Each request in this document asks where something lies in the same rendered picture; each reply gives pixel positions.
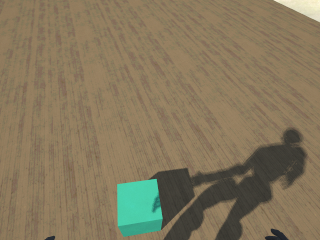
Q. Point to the right robot hand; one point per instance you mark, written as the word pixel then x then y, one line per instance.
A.
pixel 278 235

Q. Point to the carton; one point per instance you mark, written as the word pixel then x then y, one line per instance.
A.
pixel 138 207

